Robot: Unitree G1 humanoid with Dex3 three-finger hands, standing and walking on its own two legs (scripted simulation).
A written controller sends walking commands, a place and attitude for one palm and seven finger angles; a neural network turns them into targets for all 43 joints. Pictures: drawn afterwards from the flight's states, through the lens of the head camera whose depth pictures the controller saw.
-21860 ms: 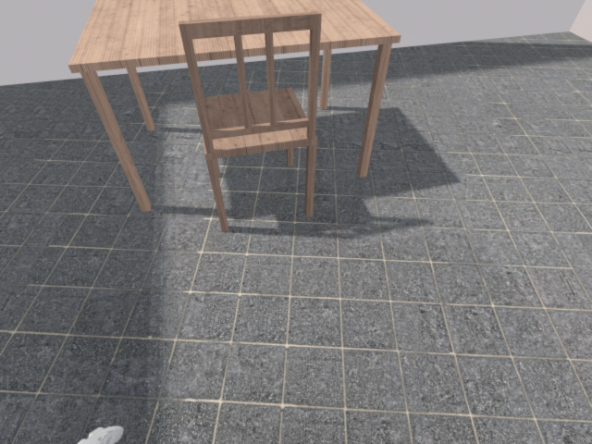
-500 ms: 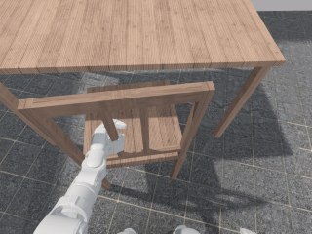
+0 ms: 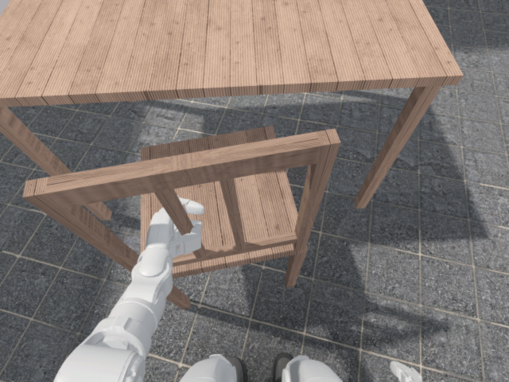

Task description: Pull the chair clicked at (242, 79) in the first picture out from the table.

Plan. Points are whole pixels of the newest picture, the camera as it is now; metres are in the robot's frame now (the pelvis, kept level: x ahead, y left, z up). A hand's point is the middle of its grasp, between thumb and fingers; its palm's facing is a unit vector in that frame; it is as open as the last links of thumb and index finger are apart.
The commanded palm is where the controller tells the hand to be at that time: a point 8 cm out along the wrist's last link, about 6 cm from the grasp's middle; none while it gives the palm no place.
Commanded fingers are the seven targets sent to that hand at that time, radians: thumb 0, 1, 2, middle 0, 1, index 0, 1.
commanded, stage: step backward, pulling the chair out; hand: left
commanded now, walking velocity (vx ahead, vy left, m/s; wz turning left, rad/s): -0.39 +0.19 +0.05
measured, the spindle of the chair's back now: (185, 227) +0.38 +0.14 -0.08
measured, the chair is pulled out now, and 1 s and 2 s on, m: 0.13 0.27 0.37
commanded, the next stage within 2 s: none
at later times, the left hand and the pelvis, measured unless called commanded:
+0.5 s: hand (175, 297) +0.25 +0.14 -0.07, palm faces -0.17 -0.98 -0.14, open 5.4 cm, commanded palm +0.26 +0.19 -0.07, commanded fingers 0.00 0.90 0.90 -0.50 -1.45 -0.50 -1.45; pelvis -0.09 +0.06 +0.00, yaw +0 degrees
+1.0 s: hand (168, 314) +0.22 +0.15 -0.07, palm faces -0.07 -0.98 -0.18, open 5.5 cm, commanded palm +0.22 +0.19 -0.07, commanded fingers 0.00 0.90 0.90 -0.50 -1.45 -0.50 -1.45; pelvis -0.13 +0.04 -0.01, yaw +2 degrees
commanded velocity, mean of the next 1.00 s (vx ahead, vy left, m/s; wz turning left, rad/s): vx -0.38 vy -0.10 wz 0.01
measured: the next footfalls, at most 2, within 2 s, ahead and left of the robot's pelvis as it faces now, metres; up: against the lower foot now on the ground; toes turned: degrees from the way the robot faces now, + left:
left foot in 0.32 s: -0.12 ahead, +0.19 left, +0.00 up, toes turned +3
right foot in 0.98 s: -0.03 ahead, -0.08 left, +0.00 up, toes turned -1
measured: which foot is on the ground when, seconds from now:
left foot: up 0.00-0.30, down 0.32-1.00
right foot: down 0.00-0.88, up 0.90-0.96, down 0.98-1.00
